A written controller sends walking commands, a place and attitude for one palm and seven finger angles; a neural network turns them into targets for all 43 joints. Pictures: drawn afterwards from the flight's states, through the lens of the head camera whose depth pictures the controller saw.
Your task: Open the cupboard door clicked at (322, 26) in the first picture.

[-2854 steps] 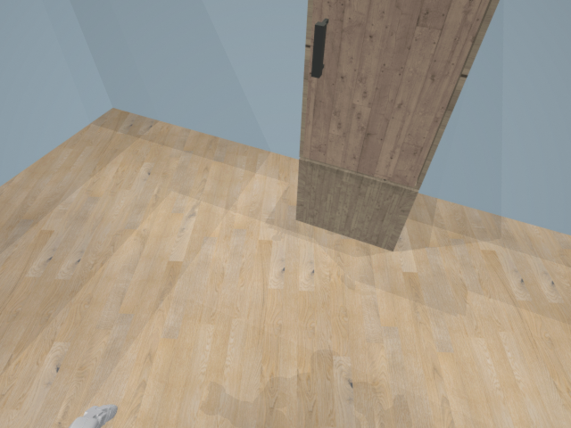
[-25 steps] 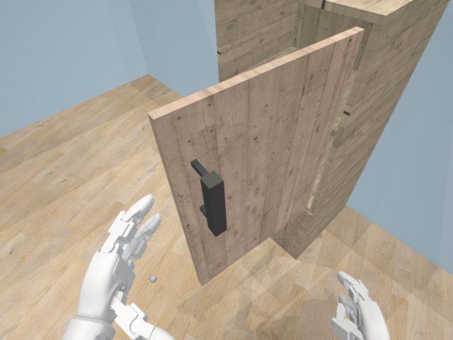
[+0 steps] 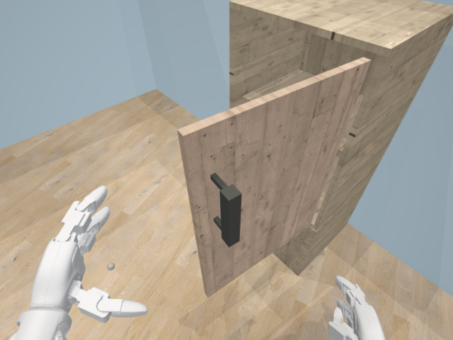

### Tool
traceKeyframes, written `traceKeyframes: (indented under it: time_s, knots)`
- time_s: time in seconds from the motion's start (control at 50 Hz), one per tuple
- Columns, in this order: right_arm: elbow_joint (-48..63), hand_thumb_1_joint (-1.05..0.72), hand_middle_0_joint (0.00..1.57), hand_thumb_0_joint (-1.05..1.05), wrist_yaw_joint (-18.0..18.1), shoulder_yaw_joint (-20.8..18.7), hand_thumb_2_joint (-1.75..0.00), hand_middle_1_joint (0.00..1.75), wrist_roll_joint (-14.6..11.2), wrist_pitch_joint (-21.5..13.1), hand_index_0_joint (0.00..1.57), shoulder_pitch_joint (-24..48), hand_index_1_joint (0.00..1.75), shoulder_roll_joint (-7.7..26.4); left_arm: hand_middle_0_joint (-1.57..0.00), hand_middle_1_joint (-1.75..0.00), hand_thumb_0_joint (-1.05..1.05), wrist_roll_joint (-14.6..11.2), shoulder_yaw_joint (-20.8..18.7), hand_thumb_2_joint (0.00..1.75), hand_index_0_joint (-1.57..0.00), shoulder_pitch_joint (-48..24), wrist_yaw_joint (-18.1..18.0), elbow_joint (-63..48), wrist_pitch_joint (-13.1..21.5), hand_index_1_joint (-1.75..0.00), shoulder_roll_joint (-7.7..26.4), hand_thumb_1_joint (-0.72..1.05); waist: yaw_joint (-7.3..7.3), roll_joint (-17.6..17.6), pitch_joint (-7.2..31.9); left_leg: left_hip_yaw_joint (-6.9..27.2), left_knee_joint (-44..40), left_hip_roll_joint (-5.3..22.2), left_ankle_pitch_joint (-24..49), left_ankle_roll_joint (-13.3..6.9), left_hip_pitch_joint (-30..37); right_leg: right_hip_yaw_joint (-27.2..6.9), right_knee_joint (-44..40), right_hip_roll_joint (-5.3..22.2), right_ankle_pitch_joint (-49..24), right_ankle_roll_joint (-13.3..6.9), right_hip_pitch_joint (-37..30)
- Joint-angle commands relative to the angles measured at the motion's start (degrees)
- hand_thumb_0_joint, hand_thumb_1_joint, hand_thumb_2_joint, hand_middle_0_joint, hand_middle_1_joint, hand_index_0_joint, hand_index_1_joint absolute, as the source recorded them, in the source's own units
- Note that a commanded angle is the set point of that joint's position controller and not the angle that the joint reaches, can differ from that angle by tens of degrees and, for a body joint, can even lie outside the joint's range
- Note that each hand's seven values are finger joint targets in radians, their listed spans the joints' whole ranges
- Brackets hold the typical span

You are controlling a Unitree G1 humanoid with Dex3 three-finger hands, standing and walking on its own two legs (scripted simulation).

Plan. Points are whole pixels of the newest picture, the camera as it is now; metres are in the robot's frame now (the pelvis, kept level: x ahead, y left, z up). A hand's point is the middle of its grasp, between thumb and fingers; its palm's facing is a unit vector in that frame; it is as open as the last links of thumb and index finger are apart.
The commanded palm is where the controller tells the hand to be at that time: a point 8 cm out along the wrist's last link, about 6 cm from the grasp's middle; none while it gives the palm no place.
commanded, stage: draw the hand back to the body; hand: left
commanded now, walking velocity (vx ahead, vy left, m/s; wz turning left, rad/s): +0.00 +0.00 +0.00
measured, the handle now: (223, 210) +0.32 +0.05 +0.08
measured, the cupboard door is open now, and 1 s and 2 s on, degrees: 83 83 83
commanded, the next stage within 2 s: step back with the hand held close in 0.96 s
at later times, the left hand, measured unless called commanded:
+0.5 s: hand (61, 226) +0.22 +0.25 +0.16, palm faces +0.38 -0.83 -0.40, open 10.0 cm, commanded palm +0.17 +0.30 +0.18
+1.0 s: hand (56, 230) +0.20 +0.25 +0.17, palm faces +0.43 -0.81 -0.40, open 7.4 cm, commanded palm +0.16 +0.29 +0.19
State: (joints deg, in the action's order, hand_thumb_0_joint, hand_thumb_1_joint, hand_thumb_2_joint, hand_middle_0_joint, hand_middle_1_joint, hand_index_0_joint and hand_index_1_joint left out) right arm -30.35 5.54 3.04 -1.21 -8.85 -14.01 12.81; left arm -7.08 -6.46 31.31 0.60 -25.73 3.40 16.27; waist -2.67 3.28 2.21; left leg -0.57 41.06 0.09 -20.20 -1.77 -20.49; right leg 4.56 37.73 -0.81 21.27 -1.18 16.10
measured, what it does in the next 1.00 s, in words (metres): stands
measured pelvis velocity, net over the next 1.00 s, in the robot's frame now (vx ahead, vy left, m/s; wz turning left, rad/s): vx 0.02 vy -0.01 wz -0.02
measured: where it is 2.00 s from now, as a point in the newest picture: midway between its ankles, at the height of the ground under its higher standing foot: outside the picture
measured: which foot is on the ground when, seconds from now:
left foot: down 0.00-1.00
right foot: down 0.00-1.00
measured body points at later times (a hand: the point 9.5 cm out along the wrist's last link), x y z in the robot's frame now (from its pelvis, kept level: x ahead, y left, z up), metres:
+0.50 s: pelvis +0.03 +0.01 +0.02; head +0.01 +0.00 +0.47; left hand +0.19 +0.30 +0.19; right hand +0.21 -0.20 -0.06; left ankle +0.02 +0.10 -0.72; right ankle -0.01 -0.11 -0.72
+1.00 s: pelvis +0.02 -0.01 +0.02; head -0.01 -0.03 +0.47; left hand +0.17 +0.29 +0.20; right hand +0.20 -0.23 -0.06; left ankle +0.02 +0.10 -0.72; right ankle -0.01 -0.11 -0.72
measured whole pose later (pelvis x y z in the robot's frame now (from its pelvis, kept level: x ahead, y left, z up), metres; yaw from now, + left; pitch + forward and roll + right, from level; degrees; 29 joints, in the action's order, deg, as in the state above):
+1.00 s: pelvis +0.02 -0.01 +0.02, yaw -1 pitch -5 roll -1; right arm -37.0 4.0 0.9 0.1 -4.9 -11.1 12.9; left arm -3.5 -18.0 28.2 -6.8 -23.1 4.2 19.2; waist -4.1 3.6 -1.7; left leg -2.0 24.0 0.0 -13.5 -1.3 -5.5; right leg 2.8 21.3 -1.2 14.3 -1.4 2.0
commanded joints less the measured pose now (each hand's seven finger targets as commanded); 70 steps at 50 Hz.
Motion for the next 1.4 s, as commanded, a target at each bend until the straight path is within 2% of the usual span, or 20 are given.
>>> traceKeyframes:
  time_s: [0.0,0.06,0.12,0.16,0.28,0.34,0.56,0.62,0.7,0.8,0.92,1.04,1.06,1.08,1.1,1.12,1.18,1.2,1.28,1.38]
  knots:
    - [8.5,-0.90,0.20,0.00,0.5,-1.9,-0.90,0.30,0.5,-2.7,0.20,8.0,0.30,5.4,-0.16,-0.30,0.00,3.3,-3.9,0.48,-0.16,-2.5,-5.8,-13.1,3.3,-0.30,6.1,-0.08,-0.15,0.0,0.4,2.5,-11.2,0.7,6.8,0.3,7.1,-3.4,-12.6,1.5,-5.6,-0.3,0.4]
    - [7.6,-0.90,0.20,0.00,0.4,-1.9,-0.90,0.30,0.9,-2.7,0.20,8.2,0.30,5.5,-0.17,-0.30,0.00,4.2,-4.7,0.52,-0.17,-3.0,-7.3,-14.5,3.8,-0.30,7.0,0.02,-0.09,0.7,2.1,2.6,-13.6,0.9,9.3,0.3,9.8,-3.0,-13.1,1.4,-8.2,-0.2,-2.4]
    - [6.6,-0.90,0.20,0.00,0.5,-1.9,-0.90,0.30,1.1,-2.6,0.20,8.9,0.30,5.6,-0.17,-0.30,0.00,4.6,-6.3,0.57,-0.17,-4.2,-8.3,-13.5,3.9,-0.30,8.0,0.13,-0.13,0.7,0.5,2.8,-16.1,1.1,9.6,0.6,10.8,-2.8,-14.5,1.3,-8.4,-0.3,-4.1]
    - [6.0,-0.90,0.20,0.00,0.4,-2.0,-0.90,0.30,1.2,-2.5,0.20,9.1,0.30,5.6,-0.18,-0.30,0.00,4.7,-7.7,0.60,-0.18,-4.3,-8.6,-13.1,4.0,-0.30,8.6,0.20,-0.38,-0.8,0.7,2.9,-17.0,1.3,12.1,0.6,11.8,-2.5,-14.8,1.1,-10.4,-0.3,-5.6]
    - [4.7,-0.90,0.20,0.00,-0.5,-2.5,-0.90,0.30,1.4,-1.7,0.20,9.3,0.30,5.8,-0.18,-0.30,0.00,4.7,-10.8,0.69,-0.18,-3.9,-8.7,-12.9,4.2,-0.30,9.5,0.41,-1.05,1.1,2.4,2.7,-18.7,1.9,21.2,1.3,15.0,-2.6,-15.4,1.0,-16.3,-0.3,-9.5]
    - [4.4,-0.90,0.20,0.00,-1.0,-2.9,-0.90,0.30,1.4,-0.9,0.20,9.5,0.30,6.0,-0.19,-0.30,0.00,4.6,-12.7,0.74,-0.19,-3.2,-8.5,-11.8,3.9,-0.30,10.2,0.51,-1.29,0.0,1.9,2.3,-18.9,2.1,24.6,1.6,15.4,-2.7,-15.9,0.9,-18.8,-0.3,-10.6]
    - [3.3,-0.90,0.20,0.00,-1.3,-3.7,-0.90,0.30,1.2,0.9,0.20,10.0,0.30,6.0,-0.20,-0.30,0.00,3.6,-20.2,0.90,-0.20,-7.5,-8.8,-11.0,4.1,-0.30,14.6,0.90,-1.50,1.3,2.6,1.1,-19.2,2.0,27.3,1.5,17.3,-3.3,-17.7,0.9,-22.5,-0.2,-12.4]
    - [3.2,-0.90,0.20,0.00,-1.7,-3.9,-0.90,0.30,1.2,1.0,0.20,10.0,0.30,6.3,-0.20,-0.30,0.00,3.7,-16.8,0.90,-0.20,-6.7,-8.3,-9.0,3.8,-0.30,11.2,0.90,-0.95,1.0,0.9,1.2,-19.6,2.2,27.3,1.4,17.5,-3.1,-18.1,0.9,-21.7,0.1,-11.4]
    - [3.2,-0.90,0.20,0.00,-1.6,-4.3,-0.90,0.30,1.2,1.4,0.20,10.5,0.30,6.8,-0.20,-0.30,0.00,3.8,-17.3,0.90,-0.20,-7.0,-8.3,-8.4,3.8,-0.30,12.5,0.90,-1.26,-1.9,0.9,0.9,-19.8,1.8,24.3,0.8,17.1,-3.2,-18.7,0.9,-21.2,0.0,-11.9]
    - [3.2,-0.90,0.20,0.00,-1.2,-4.1,-0.90,0.30,1.1,1.2,0.20,11.1,0.30,6.4,-0.20,-0.30,0.00,3.8,-19.4,0.90,-0.20,-8.2,-8.6,-10.5,4.5,-0.30,15.0,0.90,-1.65,0.3,1.7,0.7,-20.1,1.2,20.5,0.7,16.7,-3.8,-19.4,1.0,-19.3,-0.1,-12.4]
    - [2.8,-0.90,0.20,0.00,-1.1,-3.9,-0.90,0.30,1.1,0.4,0.20,11.2,0.30,6.0,-0.20,-0.30,0.00,3.6,-18.2,0.90,-0.20,-8.2,-8.5,-10.6,4.9,-0.30,13.5,0.90,-1.31,2.3,-0.3,0.5,-20.0,1.1,19.8,0.7,16.8,-4.0,-20.1,1.1,-18.8,-0.1,-11.2]
    - [2.6,-0.90,0.20,0.00,-1.0,-4.3,-0.90,0.30,1.0,0.5,0.20,11.6,0.30,6.0,-0.20,-0.30,0.00,3.3,-17.8,0.90,-0.20,-7.3,-8.3,-7.4,5.2,-0.30,12.7,0.90,-1.20,-1.9,-2.0,0.2,-20.4,1.2,15.8,0.2,16.7,-4.4,-21.6,1.1,-14.9,0.3,-9.6]
    - [2.3,-0.90,0.20,0.00,-0.8,-4.3,-0.90,0.30,0.8,0.4,0.20,12.0,0.30,6.2,-0.20,-0.30,0.00,3.3,-19.5,0.90,-0.20,-14.8,-8.6,-10.4,5.7,-0.30,15.6,0.90,-0.83,-1.1,-0.7,0.4,-20.3,1.0,15.0,0.1,17.1,-4.9,-21.9,1.2,-14.1,0.3,-9.6]
    - [3.8,-0.90,0.20,0.00,-0.9,-4.3,-0.90,0.30,0.3,1.2,0.20,10.4,0.30,7.3,-0.20,-0.30,0.00,3.3,-26.8,0.90,-0.20,-17.0,-8.7,-10.4,7.8,-0.30,22.2,0.90,1.25,-3.4,-5.4,2.2,-18.0,2.0,12.2,-1.0,13.3,-9.9,-24.9,4.0,-15.8,0.6,-3.2]
    - [2.9,-0.90,0.20,0.00,-0.8,-4.4,-0.90,0.30,0.4,1.9,0.20,10.2,0.30,6.7,-0.20,-0.30,0.00,3.6,-26.3,0.90,-0.20,-16.4,-8.4,-8.3,8.7,-0.30,21.7,0.90,1.28,-4.0,-5.4,2.9,-16.9,1.7,11.1,-0.9,12.7,-10.2,-25.3,5.5,-15.8,0.2,-2.9]
    - [2.8,-0.90,0.20,0.00,-0.9,-4.5,-0.90,0.30,0.5,2.4,0.20,10.7,0.30,6.4,-0.20,-0.30,0.00,3.6,-22.5,0.90,-0.20,-10.2,-7.9,-4.5,7.9,-0.30,17.1,0.90,1.55,-5.1,-5.3,2.4,-15.7,1.8,12.4,-0.9,13.5,-10.3,-25.2,6.2,-17.1,0.3,-1.8]
    - [3.9,-0.90,0.20,0.00,-1.2,-4.9,-0.90,0.30,0.6,3.6,0.20,10.0,0.30,6.9,-0.20,-0.30,0.00,3.9,-19.5,0.90,-0.20,-4.5,-7.3,-5.8,7.7,-0.30,13.9,0.90,1.70,-2.9,-0.4,1.4,-15.1,2.6,17.1,-0.7,14.1,-8.5,-22.1,6.5,-21.4,1.0,-3.1]
    - [4.2,-0.90,0.20,0.00,-1.0,-5.2,-0.90,0.30,0.7,3.8,0.20,10.2,0.30,7.3,-0.20,-0.30,0.00,3.9,-19.5,0.90,-0.20,-3.3,-7.4,-7.6,8.0,-0.30,14.0,0.90,1.56,0.4,1.8,1.3,-15.4,3.1,20.2,-0.6,14.3,-7.5,-20.3,6.6,-24.5,1.1,-4.8]
    - [6.1,-0.90,0.20,0.00,-0.9,-5.8,-0.90,0.30,0.3,5.1,0.20,9.7,0.30,7.2,-0.20,-0.30,0.00,3.9,-22.5,0.90,-0.20,-0.9,-8.2,-13.1,7.8,-0.30,17.2,0.90,1.57,-2.7,7.5,1.7,-14.6,4.5,26.2,-0.3,13.2,-7.3,-16.0,6.0,-29.8,1.3,-7.6]
    - [7.4,-0.90,0.20,0.00,-0.2,-6.2,-0.90,0.30,0.0,5.6,0.20,9.8,0.30,6.7,-0.20,-0.30,0.00,3.6,-25.5,0.90,-0.20,0.9,-9.3,-16.3,8.4,-0.30,19.5,0.90,1.60,-1.6,7.6,3.4,-15.0,5.4,25.6,-0.4,9.6,-7.9,-12.8,5.5,-28.0,0.9,-6.9]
